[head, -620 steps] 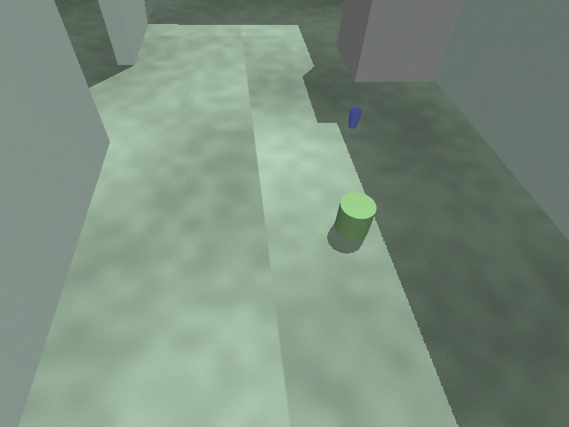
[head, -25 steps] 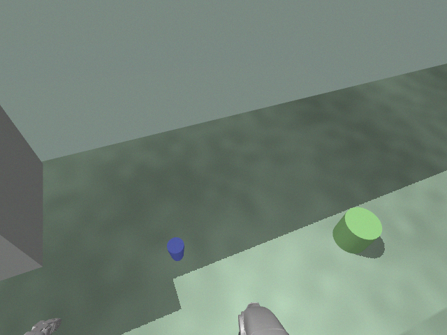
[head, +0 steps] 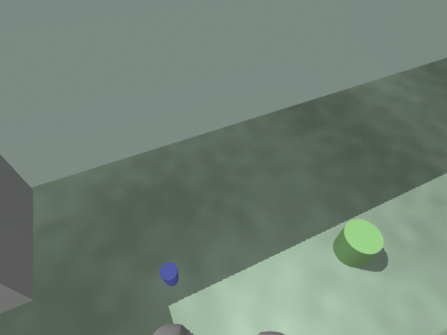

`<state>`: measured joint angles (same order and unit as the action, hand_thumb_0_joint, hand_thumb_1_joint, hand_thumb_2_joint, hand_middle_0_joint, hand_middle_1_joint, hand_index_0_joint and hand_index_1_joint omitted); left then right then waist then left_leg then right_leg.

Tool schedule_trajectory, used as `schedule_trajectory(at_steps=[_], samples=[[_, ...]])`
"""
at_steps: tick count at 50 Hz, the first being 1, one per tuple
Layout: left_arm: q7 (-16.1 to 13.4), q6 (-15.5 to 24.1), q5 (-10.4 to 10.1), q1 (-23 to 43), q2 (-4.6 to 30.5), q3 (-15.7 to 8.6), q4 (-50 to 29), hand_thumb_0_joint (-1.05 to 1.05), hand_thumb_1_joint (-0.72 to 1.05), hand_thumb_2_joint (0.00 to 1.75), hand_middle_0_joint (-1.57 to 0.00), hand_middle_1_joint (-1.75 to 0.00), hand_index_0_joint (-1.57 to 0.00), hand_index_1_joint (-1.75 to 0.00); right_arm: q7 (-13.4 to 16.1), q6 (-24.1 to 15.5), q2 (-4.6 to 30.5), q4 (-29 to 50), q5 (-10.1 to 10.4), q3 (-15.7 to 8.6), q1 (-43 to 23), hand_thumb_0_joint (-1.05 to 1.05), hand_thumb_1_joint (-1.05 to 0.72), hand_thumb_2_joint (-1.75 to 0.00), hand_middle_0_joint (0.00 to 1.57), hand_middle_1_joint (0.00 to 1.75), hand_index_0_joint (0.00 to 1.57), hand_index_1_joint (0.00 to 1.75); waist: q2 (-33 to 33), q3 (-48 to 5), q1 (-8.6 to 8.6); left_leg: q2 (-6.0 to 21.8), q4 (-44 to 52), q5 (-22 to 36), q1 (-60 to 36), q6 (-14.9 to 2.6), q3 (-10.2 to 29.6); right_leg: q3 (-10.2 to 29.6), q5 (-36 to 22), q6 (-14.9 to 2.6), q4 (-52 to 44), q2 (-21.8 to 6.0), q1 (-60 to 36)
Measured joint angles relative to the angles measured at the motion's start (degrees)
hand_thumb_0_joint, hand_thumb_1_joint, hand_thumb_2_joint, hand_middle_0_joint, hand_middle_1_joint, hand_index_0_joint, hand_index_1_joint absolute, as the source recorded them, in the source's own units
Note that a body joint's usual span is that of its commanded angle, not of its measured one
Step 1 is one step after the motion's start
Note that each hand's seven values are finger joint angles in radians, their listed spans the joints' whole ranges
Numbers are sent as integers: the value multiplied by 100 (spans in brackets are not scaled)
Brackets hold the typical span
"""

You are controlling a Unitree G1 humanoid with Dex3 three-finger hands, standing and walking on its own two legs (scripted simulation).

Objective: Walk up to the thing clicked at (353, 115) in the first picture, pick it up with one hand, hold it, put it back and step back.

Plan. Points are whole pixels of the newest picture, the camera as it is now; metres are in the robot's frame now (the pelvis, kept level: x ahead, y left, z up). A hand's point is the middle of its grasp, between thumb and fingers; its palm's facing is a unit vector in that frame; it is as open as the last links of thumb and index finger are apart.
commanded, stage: walk up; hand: left
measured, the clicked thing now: (170, 275) +0.45 +0.21 -0.70
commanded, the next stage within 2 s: stand in 0.90 s
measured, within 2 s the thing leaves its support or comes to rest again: neither
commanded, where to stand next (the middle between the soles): +0.07 -0.02 m, yaw -1 degrees
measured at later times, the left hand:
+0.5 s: hand out of the picture +0.08 +0.30 -0.15, palm faces -0.09 -0.92 -0.39, open 7.3 cm
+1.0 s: hand out of the picture +0.12 +0.28 -0.13, palm faces -0.10 -0.94 -0.33, open 7.3 cm
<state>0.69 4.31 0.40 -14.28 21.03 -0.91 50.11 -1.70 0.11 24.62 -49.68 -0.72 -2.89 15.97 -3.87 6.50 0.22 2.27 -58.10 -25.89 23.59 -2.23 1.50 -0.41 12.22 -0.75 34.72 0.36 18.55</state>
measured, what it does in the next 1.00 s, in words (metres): steps on the spot: left foot, then right foot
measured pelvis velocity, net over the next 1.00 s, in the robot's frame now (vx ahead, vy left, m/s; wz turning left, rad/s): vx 0.02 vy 0.04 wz -0.06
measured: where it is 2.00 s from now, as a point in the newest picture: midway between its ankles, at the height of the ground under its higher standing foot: outside the picture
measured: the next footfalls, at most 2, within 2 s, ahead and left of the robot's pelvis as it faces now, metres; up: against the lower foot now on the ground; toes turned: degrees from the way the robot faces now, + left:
left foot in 0.12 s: +0.12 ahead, +0.15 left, +0.00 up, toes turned +0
right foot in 0.36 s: +0.05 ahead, -0.09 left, +0.00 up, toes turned -3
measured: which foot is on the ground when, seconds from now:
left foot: up 0.00-0.10, down 0.12-1.00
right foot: down 0.00-0.16, up 0.18-0.34, down 0.36-1.00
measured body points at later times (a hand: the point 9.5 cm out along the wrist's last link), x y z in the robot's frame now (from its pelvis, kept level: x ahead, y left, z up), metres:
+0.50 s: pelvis +0.01 +0.04 +0.00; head +0.04 +0.03 +0.45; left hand +0.08 +0.35 -0.13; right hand +0.09 -0.27 -0.13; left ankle +0.08 +0.15 -0.72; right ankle +0.01 -0.09 -0.72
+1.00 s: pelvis +0.02 +0.04 +0.02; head +0.03 +0.04 +0.47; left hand +0.13 +0.33 -0.11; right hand +0.09 -0.27 -0.10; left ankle +0.08 +0.15 -0.72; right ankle +0.01 -0.09 -0.72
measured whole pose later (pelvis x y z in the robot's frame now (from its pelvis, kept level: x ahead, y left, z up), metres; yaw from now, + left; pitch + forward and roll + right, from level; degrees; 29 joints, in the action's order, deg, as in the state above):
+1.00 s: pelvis +0.02 +0.04 +0.02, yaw -3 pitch -2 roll +0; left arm 0.7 1.6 0.3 -5.3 20.3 0.2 65.3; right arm -1.1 -1.2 20.2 -66.1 -0.2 -0.2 4.2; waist 0.1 2.7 1.0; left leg 1.5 -20.4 -6.8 11.2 -0.1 -2.8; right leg 0.7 11.9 0.7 20.4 -0.2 6.1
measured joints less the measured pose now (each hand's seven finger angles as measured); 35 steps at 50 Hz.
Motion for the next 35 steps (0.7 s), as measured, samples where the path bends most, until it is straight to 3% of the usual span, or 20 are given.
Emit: schedule_trajectory(at_steps=[4,7,9,11,15,17,19,25,35], samples=[[-66,-91,42,55,82,27,-8,0,90,89,-20,-30,-21,-30,-17,32,-102,-12,13,-14,-234,1,-90,-90,20,30,20,30,89,-26,-94,93,1102,425,30,75,-81,83,181,96,277,-60,122],[-115,-228,-2,158,183,15,49,0,90,89,-20,-30,-21,-30,7,37,-164,-97,-11,-35,-368,1,-90,-90,20,30,20,30,269,-22,-101,-32,1530,901,-124,160,-153,212,467,226,799,-188,371],[-160,-330,-55,255,214,-11,145,0,90,89,-20,-30,-21,-30,21,45,-221,-136,-15,-8,-456,1,-90,-90,20,30,20,30,407,13,-107,-94,1423,842,-80,204,-278,377,814,112,1058,-210,499],[-186,-392,-75,320,239,-35,245,0,90,89,-20,-30,-21,-30,9,47,-268,-154,-19,27,-526,1,-90,-90,20,30,20,30,395,33,-49,-44,1383,806,-31,164,-270,464,1450,-17,1579,-21,624],[-184,-374,-109,368,332,-110,391,0,91,89,-20,-30,-21,-30,62,6,-362,-163,-21,94,-615,1,-90,-90,20,30,20,30,429,83,-20,24,1489,877,16,136,-295,310,1764,-112,2066,122,584],[-160,-331,-88,333,333,-132,456,0,91,89,-20,-30,-21,-30,76,5,-344,-182,-19,123,-652,1,-90,-90,20,30,20,30,406,80,-47,61,1487,877,52,155,-332,115,1593,-107,1444,67,258],[-165,-283,-29,300,281,-149,553,0,91,89,-20,-30,-21,-30,94,24,-292,-223,12,146,-711,1,-90,-90,20,30,20,30,305,96,-80,142,1372,818,104,204,-338,18,1001,-45,652,100,-97],[-88,-319,10,311,82,26,832,0,91,89,-20,-30,-21,-30,110,-11,-319,-581,111,186,-836,1,-90,-90,20,30,20,30,292,77,-30,-54,1992,1145,-291,192,-383,84,851,112,437,-58,-292],[-24,-300,-57,658,-64,133,1134,0,91,89,-20,-30,-21,-30,27,-80,-446,-1214,105,334,-1048,1,-90,-90,20,30,20,30,338,-210,-2,-83,2976,1567,-821,177,-433,118,350,143,-572,-73,-805]])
